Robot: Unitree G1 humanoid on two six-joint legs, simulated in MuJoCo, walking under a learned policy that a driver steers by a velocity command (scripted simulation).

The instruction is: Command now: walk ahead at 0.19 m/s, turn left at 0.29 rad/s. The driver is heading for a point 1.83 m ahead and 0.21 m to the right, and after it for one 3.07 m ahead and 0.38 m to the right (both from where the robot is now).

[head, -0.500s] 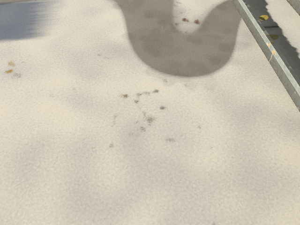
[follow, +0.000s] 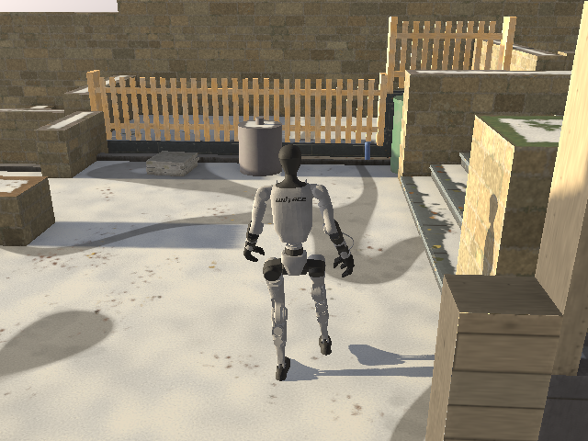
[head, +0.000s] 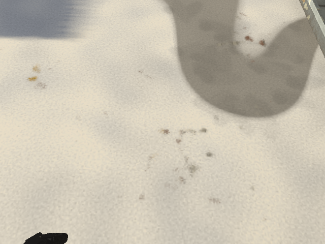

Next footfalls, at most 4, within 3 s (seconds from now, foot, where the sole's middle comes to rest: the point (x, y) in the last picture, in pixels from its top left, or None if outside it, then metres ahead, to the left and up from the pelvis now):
0.14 right None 0.23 -0.13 -0.78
0.40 left None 0.13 0.12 -0.78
1.86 left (126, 201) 0.62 0.12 -0.78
2.40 right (176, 139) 0.93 -0.12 -0.78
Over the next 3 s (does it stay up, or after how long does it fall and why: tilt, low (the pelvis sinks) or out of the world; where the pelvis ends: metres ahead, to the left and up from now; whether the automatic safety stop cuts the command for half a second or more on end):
stays up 0.95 -0.01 -0.01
